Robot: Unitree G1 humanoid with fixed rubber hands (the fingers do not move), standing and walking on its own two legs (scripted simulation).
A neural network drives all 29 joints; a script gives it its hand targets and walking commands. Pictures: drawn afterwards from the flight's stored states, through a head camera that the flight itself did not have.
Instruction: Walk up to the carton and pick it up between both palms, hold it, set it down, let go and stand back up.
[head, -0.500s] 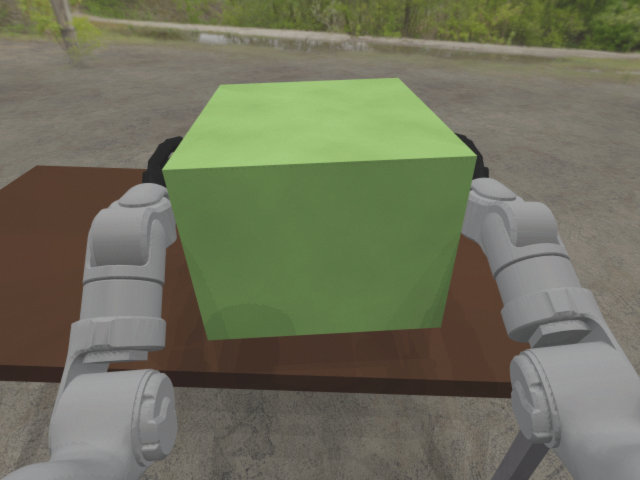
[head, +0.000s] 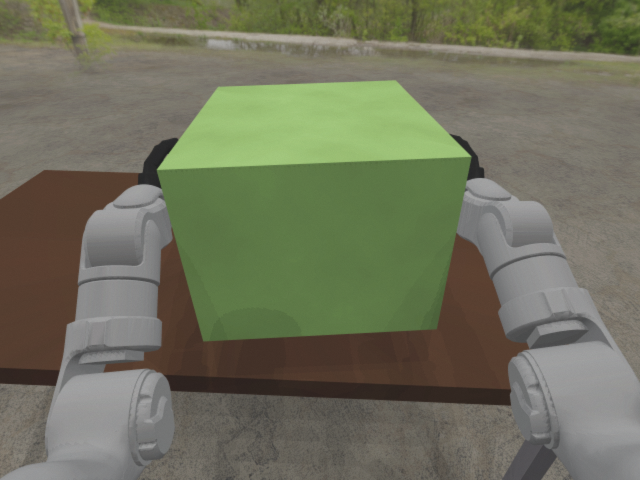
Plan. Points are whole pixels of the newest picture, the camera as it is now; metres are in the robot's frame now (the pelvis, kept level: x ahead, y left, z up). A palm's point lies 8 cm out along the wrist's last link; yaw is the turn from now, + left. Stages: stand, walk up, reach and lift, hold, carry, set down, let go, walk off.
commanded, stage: hold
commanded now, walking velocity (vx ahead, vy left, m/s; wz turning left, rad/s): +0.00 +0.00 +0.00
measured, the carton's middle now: (313, 192) +0.43 +0.01 +0.23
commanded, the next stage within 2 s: none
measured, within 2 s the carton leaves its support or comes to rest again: neither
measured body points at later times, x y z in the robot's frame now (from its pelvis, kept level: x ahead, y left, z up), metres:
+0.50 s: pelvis +0.00 +0.00 +0.00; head -0.08 +0.01 +0.44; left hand +0.38 +0.19 +0.26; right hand +0.39 -0.18 +0.26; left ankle +0.03 +0.12 -0.75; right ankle +0.00 -0.10 -0.75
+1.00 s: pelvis +0.00 +0.00 +0.00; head -0.08 +0.01 +0.44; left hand +0.38 +0.19 +0.26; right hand +0.39 -0.18 +0.26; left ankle +0.03 +0.12 -0.75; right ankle +0.00 -0.10 -0.75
